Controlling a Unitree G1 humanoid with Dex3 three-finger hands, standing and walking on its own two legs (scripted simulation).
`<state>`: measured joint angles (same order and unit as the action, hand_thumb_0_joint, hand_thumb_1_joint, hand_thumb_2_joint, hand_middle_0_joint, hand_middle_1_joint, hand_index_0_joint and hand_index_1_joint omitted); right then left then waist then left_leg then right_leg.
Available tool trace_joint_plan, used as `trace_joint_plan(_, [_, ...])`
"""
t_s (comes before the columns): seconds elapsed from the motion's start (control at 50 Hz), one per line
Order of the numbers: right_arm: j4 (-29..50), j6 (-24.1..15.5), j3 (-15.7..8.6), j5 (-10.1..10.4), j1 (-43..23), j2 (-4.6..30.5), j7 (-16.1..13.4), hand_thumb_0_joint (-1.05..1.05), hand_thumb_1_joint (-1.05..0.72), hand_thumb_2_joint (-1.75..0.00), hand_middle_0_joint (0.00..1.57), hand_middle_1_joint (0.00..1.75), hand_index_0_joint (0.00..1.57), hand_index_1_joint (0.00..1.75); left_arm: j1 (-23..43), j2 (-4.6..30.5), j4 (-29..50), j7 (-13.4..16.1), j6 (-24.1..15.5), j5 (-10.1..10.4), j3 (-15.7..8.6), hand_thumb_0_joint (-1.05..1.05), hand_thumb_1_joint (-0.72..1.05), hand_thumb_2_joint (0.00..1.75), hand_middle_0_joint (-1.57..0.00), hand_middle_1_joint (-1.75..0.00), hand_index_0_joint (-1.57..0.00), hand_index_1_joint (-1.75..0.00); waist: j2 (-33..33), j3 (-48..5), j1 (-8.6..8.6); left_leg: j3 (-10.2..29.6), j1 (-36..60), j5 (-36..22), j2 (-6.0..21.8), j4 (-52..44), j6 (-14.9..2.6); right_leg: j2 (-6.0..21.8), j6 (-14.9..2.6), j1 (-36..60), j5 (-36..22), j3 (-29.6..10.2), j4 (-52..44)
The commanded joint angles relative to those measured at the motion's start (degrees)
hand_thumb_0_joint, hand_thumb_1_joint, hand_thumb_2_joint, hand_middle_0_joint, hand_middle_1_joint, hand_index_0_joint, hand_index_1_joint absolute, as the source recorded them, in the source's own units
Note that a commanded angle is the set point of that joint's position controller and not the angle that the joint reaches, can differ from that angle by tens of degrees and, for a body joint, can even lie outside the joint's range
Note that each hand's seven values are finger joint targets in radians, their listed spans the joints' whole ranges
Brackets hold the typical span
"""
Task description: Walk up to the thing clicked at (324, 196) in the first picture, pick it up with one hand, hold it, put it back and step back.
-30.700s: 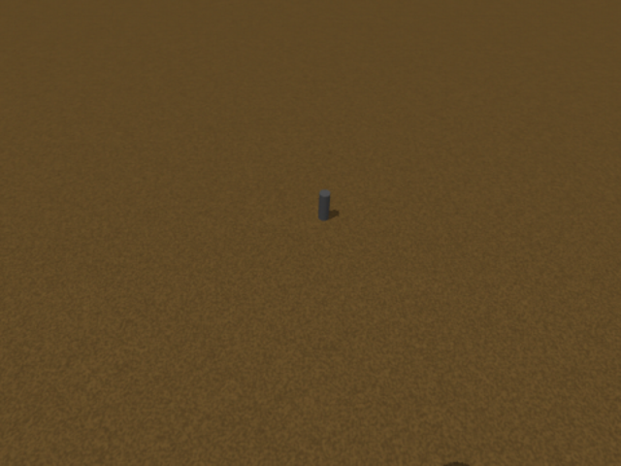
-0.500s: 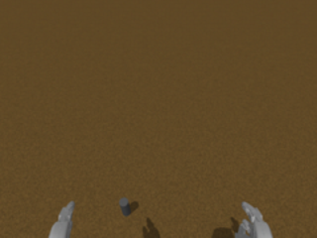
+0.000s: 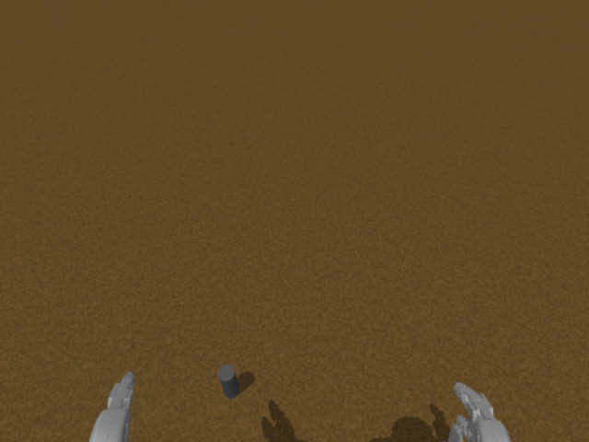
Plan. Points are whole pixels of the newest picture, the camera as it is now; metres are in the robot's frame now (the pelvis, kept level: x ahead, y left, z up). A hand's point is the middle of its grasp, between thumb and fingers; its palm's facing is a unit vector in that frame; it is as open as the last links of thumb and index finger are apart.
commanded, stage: home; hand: left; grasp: from the side
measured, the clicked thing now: (229, 382) +0.45 +0.19 -0.65
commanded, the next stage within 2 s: stand in 0.98 s
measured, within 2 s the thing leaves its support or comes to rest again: neither
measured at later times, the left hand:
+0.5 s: hand out of the picture +0.16 +0.18 -0.06, palm faces +0.11 -0.96 -0.27, open 17.5 cm
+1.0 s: hand out of the picture +0.16 +0.19 -0.06, palm faces +0.10 -0.96 -0.27, open 17.3 cm
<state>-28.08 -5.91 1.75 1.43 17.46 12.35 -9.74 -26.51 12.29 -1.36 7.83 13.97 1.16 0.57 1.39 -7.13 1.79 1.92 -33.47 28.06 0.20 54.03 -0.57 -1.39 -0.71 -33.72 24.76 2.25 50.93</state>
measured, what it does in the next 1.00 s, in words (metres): stands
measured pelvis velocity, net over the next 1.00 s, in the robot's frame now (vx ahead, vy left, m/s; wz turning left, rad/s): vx -0.01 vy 0.01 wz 0.00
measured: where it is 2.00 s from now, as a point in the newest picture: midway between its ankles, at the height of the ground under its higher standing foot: outside the picture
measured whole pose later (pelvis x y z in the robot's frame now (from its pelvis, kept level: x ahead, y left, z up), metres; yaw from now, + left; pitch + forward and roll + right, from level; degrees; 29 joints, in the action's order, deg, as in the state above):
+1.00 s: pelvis -0.01 +0.01 +0.00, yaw +0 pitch +7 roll -2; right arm -29.0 -7.9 1.8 1.1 16.9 12.0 -10.0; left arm -26.4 12.3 -1.7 7.6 13.1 0.9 0.8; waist 1.4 -6.5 1.2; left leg 1.6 -33.7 27.3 -0.1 54.1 -1.1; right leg -1.1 -0.2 -33.8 23.8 1.9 50.6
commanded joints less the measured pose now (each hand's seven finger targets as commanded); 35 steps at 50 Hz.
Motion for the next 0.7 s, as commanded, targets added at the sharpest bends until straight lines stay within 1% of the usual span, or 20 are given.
trace_joint_plan(0.0, [9.2, -3.5, -2.9, -0.5, -4.1, 6.8, -0.6, 0.0, -0.9, -0.9, 0.2, 0.3, 0.2, 0.3, 1.4, 5.6, 11.0, 0.4, -3.0, -0.5, -2.8, 0.0, -0.58, 0.04, -0.05, -0.05, -0.05, -0.05, 1.2, -4.8, -0.04, -0.2, 2.2, -15.7, -0.4, -8.7, -0.23, -0.1, -0.43, 5.3, -12.8, 0.2, -7.3])
trace_joint_plan(0.04, [9.2, -3.5, -2.7, -0.4, -4.3, 6.6, -0.6, 0.0, -0.9, -0.9, 0.2, 0.3, 0.2, 0.3, 1.3, 5.7, 10.5, 0.4, -3.0, -0.5, -3.0, 0.0, -0.58, 0.04, -0.05, -0.05, -0.05, -0.05, 0.9, -3.8, -0.39, -0.3, 1.7, -14.4, -0.5, -8.9, -0.32, -0.2, -0.4, 4.8, -11.6, 0.3, -7.7])
trace_joint_plan(0.06, [9.4, -3.6, -3.0, -0.4, -4.4, 6.9, -0.7, 0.0, -0.9, -0.9, 0.2, 0.3, 0.2, 0.3, 2.1, 5.9, 10.7, 0.4, -3.1, -0.5, -3.1, 0.0, -0.58, 0.04, -0.05, -0.05, -0.05, -0.05, 0.1, -4.3, 0.18, -0.4, 1.6, -13.8, -0.5, -8.7, -0.51, -0.1, -0.29, 4.8, -11.4, 0.1, -8.0])
trace_joint_plan(0.08, [9.3, -3.7, -3.0, -0.4, -4.4, 6.9, -0.7, 0.0, -0.9, -0.9, 0.2, 0.3, 0.2, 0.3, 2.0, 6.1, 11.2, 0.4, -3.1, -0.5, -3.3, 0.0, -0.59, 0.04, -0.04, -0.05, -0.05, -0.05, 0.3, -4.7, -0.09, -0.3, 1.7, -13.7, -0.5, -8.8, -0.51, -0.1, -0.33, 5.0, -11.3, 0.1, -8.0])
trace_joint_plan(0.12, [9.1, -3.9, -2.6, -0.4, -4.8, 6.6, -0.7, 0.0, -0.9, -0.9, 0.2, 0.3, 0.2, 0.3, 2.0, 5.7, 10.5, 0.4, -3.2, -0.5, -3.1, 0.0, -0.57, 0.05, -0.05, -0.06, -0.05, -0.05, -0.2, -3.0, -0.1, -0.3, 1.0, -11.0, -0.5, -9.2, -0.62, -0.1, -0.19, 4.3, -8.8, 0.2, -8.4])
trace_joint_plan(0.14, [9.2, -3.9, -2.9, -0.5, -4.5, 6.8, -0.7, 0.0, -0.9, -0.9, 0.2, 0.3, 0.2, 0.3, 1.4, 5.9, 10.7, 0.3, -3.2, -0.5, -3.3, 0.0, -0.57, 0.05, -0.05, -0.06, -0.05, -0.05, -0.2, -4.5, -0.26, -0.3, 1.6, -12.1, -0.5, -9.1, -0.6, -0.1, -0.29, 5.0, -9.8, 0.1, -8.3])
trace_joint_plan(0.18, [9.5, -4.1, -2.9, -0.4, -5.2, 7.1, -0.8, 0.0, -0.9, -0.9, 0.2, 0.3, 0.2, 0.3, 2.4, 5.6, 10.8, 0.3, -3.2, -0.5, -2.9, 0.0, -0.57, 0.05, -0.05, -0.06, -0.05, -0.05, -0.3, -3.0, -0.15, -0.3, 0.8, -9.7, -0.5, -9.6, -0.65, -0.1, -0.21, 4.2, -7.6, 0.1, -8.7])
trace_joint_plan(0.22, [9.0, -4.2, -2.9, -0.5, -4.7, 6.9, -0.8, 0.0, -0.9, -0.9, 0.2, 0.3, 0.2, 0.3, 1.6, 5.2, 10.1, 0.2, -3.2, -0.5, -2.5, 0.0, -0.56, 0.05, -0.05, -0.06, -0.05, -0.05, -0.1, -2.8, -0.06, -0.5, 1.0, -9.9, -0.5, -9.6, -0.62, -0.1, -0.17, 4.0, -7.8, 0.1, -8.6])
trace_joint_plan(0.32, [9.1, -4.6, -2.9, -0.5, -4.8, 6.8, -0.8, 0.0, -0.9, -0.9, 0.2, 0.3, 0.2, 0.3, 1.8, 5.8, 10.4, 0.1, -3.3, -0.5, -3.1, 0.0, -0.56, 0.06, -0.05, -0.06, -0.05, -0.06, -1.0, -3.6, -0.07, -0.7, 0.9, -10.6, -0.6, -8.8, -0.81, 0.1, -0.03, 4.4, -8.6, -0.2, -8.9])
trace_joint_plan(0.36, [8.8, -4.5, -2.8, -0.6, -4.6, 6.6, -1.0, 0.0, -0.9, -0.9, 0.2, 0.3, 0.2, 0.3, 1.4, 5.6, 10.3, 0.2, -3.4, -0.6, -3.1, 0.0, -0.57, 0.05, -0.05, -0.06, -0.05, -0.05, -0.4, -5.2, -0.06, -1.0, 1.4, -12.6, -0.8, -8.2, -0.78, 0.2, -0.01, 5.3, -10.8, -0.5, -8.6])
trace_joint_plan(0.4, [8.9, -4.6, -2.8, -0.5, -4.9, 6.8, -0.9, 0.0, -0.9, -0.9, 0.2, 0.3, 0.2, 0.3, 2.1, 5.3, 10.4, 0.1, -3.4, -0.4, -2.7, 0.0, -0.57, 0.05, -0.05, -0.06, -0.05, -0.05, -1.5, -2.7, -0.03, -0.9, 0.5, -10.1, -0.7, -8.7, -0.92, 0.3, 0.07, 4.2, -8.4, -0.4, -9.2])
trace_joint_plan(0.42, [8.6, -4.6, -2.5, -0.5, -4.9, 6.4, -0.9, 0.0, -0.9, -0.9, 0.2, 0.3, 0.2, 0.3, 1.7, 5.8, 9.9, 0.1, -3.4, -0.6, -3.4, 0.0, -0.54, 0.07, -0.05, -0.06, -0.05, -0.06, -0.7, -3.5, -0.28, -0.8, 0.8, -10.2, -0.7, -8.9, -0.85, 0.2, -0.03, 4.5, -8.2, -0.4, -9.0])
trace_joint_plan(0.44, [8.8, -4.6, -2.6, -0.5, -5.1, 6.6, -0.9, 0.0, -0.9, -0.9, 0.2, 0.3, 0.2, 0.3, 3.4, 5.9, 11.9, 0.2, -3.6, -0.4, -3.1, 0.0, -0.56, 0.05, -0.05, -0.06, -0.05, -0.06, 0.5, -3.2, -0.46, -0.9, 0.6, -9.1, -0.8, -9.3, -0.76, 0.3, -0.11, 4.3, -7.2, -0.5, -9.2])
trace_joint_plan(0.46, [8.5, -4.7, -2.8, -0.6, -4.9, 6.8, -1.0, 0.0, -0.9, -0.9, 0.2, 0.3, 0.2, 0.3, 2.3, 5.6, 10.3, 0.2, -3.5, -0.5, -3.0, 0.0, -0.55, 0.06, -0.05, -0.06, -0.05, -0.06, 0.1, -4.0, -0.07, -0.5, 1.2, -10.1, -0.6, -9.4, -0.7, 0.0, -0.2, 4.6, -7.9, -0.2, -8.6])
trace_joint_plan(0.48, [8.6, -4.7, -2.7, -0.6, -4.8, 6.6, -1.0, 0.0, -0.9, -0.9, 0.2, 0.3, 0.2, 0.3, 2.1, 5.8, 11.7, 0.2, -3.5, -0.5, -3.1, 0.0, -0.57, 0.05, -0.05, -0.06, -0.05, -0.05, 0.7, -4.4, -0.57, -0.6, 1.1, -11.0, -0.7, -9.2, -0.69, 0.1, -0.24, 4.9, -8.7, -0.2, -8.8])
trace_joint_plan(0.5, [8.7, -4.8, -2.7, -0.5, -5.0, 6.6, -1.0, 0.0, -0.9, -0.9, 0.2, 0.3, 0.2, 0.3, 1.6, 5.1, 10.2, 0.1, -3.3, -0.4, -2.6, 0.0, -0.54, 0.07, -0.05, -0.06, -0.05, -0.06, -0.4, -3.1, -0.12, -0.9, 0.8, -10.5, -0.8, -8.9, -0.8, 0.3, -0.01, 4.5, -8.7, -0.4, -9.2])
trace_joint_plan(0.54, [8.6, -4.8, -2.6, -0.6, -4.5, 6.4, -1.1, 0.0, -0.9, -0.9, 0.2, 0.3, 0.2, 0.3, 1.5, 5.8, 11.4, 0.2, -3.5, -0.5, -3.2, 0.0, -0.55, 0.06, -0.05, -0.06, -0.05, -0.06, 1.0, -4.5, -0.28, -0.9, 1.5, -11.5, -0.8, -8.9, -0.69, 0.2, -0.14, 5.0, -9.5, -0.3, -8.7])
trace_joint_plan(0.6, [8.6, -4.9, -2.6, -0.5, -5.1, 6.6, -1.0, 0.0, -0.9, -0.9, 0.2, 0.3, 0.2, 0.3, 2.1, 5.9, 10.4, 0.2, -3.4, -0.5, -3.2, 0.0, -0.54, 0.07, -0.05, -0.06, -0.05, -0.06, -0.4, -2.3, -0.26, -0.6, 0.2, -9.7, -0.7, -9.2, -0.83, 0.1, -0.04, 4.1, -7.8, -0.1, -9.2])
trace_joint_plan(0.66, [8.7, -4.9, -2.8, -0.7, -5.1, 6.7, -1.1, 0.0, -0.9, -0.9, 0.2, 0.3, 0.2, 0.3, 1.6, 5.6, 10.6, 0.1, -3.6, -0.5, -3.1, 0.0, -0.55, 0.06, -0.05, -0.06, -0.05, -0.06, 0.1, -3.5, -0.46, -0.3, 0.7, -9.9, -0.6, -9.6, -0.68, 0.0, -0.23, 4.5, -7.7, 0.2, -8.8])
trace_joint_plan(0.68, [8.5, -4.9, -2.7, -0.6, -5.1, 6.7, -1.0, 0.0, -0.9, -0.9, 0.2, 0.3, 0.2, 0.3, 2.2, 5.3, 10.2, 0.1, -3.5, -0.5, -2.8, 0.0, -0.53, 0.07, -0.05, -0.06, -0.05, -0.06, -0.3, -2.2, -0.25, -0.3, 0.4, -9.0, -0.5, -9.9, -0.73, -0.1, -0.24, 4.0, -6.9, 0.2, -8.9])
